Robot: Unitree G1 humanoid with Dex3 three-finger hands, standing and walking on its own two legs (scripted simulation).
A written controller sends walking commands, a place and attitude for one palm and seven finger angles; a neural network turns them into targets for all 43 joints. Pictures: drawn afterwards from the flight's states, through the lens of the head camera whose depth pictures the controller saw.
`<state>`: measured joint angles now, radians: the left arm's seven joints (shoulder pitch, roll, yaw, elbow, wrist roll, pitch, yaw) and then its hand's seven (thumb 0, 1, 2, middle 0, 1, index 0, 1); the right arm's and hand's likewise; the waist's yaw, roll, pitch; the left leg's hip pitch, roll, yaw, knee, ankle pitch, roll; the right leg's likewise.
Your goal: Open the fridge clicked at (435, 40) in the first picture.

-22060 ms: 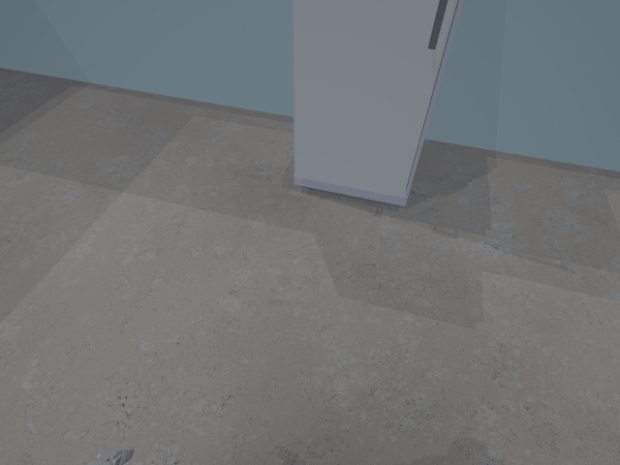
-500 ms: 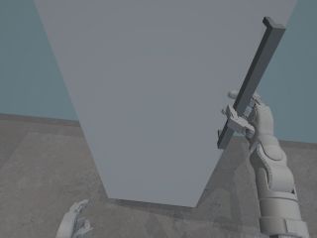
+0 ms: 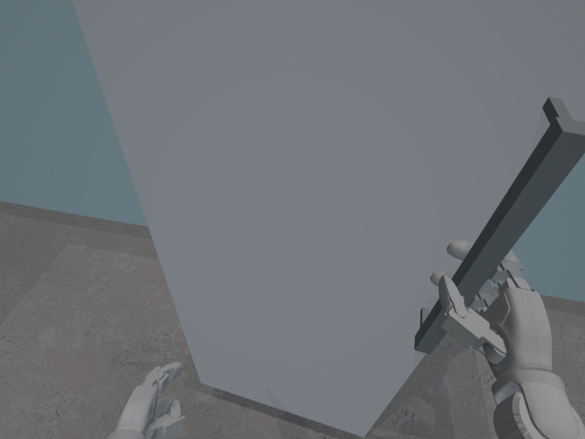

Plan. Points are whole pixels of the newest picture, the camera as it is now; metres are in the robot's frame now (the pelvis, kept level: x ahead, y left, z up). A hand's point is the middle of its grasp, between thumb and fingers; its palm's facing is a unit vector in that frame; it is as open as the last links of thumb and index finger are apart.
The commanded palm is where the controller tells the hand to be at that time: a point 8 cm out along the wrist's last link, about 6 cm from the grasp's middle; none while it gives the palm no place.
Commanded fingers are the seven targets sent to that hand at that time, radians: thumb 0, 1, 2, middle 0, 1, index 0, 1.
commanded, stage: walk backward, drawing the door open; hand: right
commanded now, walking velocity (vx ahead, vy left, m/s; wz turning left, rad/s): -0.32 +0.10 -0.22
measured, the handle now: (472, 256) +0.30 -0.18 +0.17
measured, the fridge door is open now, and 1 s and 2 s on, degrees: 6 37 77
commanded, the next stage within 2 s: none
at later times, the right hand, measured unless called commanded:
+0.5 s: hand (431, 366) +0.18 -0.11 +0.14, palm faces +0.34 +0.89 -0.29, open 6.8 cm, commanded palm +0.13 -0.15 +0.15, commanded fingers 0.00 -0.90 -0.90 0.45 1.40 0.45 1.40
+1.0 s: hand out of the picture +0.05 +0.00 +0.14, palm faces +0.53 +0.83 -0.19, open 6.8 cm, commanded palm +0.00 -0.02 +0.14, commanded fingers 0.00 -0.90 -0.90 0.45 1.40 0.45 1.40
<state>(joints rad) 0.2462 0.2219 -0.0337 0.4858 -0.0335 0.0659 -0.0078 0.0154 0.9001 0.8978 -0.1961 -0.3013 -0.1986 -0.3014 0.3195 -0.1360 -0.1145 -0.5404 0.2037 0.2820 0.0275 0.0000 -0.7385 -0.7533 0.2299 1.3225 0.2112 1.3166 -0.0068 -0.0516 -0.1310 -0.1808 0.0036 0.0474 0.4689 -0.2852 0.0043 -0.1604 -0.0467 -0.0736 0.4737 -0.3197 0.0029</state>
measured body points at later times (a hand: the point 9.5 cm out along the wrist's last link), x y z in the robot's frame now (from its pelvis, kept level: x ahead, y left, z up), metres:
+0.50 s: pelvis -0.02 +0.07 +0.00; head +0.03 +0.12 +0.44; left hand +0.19 +0.24 -0.12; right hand +0.16 -0.16 +0.16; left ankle +0.01 +0.08 -0.74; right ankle -0.08 -0.08 -0.68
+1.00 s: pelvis -0.11 +0.25 -0.02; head -0.07 +0.21 +0.43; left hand +0.15 +0.35 -0.11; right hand +0.02 -0.04 +0.15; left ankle -0.07 +0.40 -0.75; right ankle -0.07 +0.00 -0.74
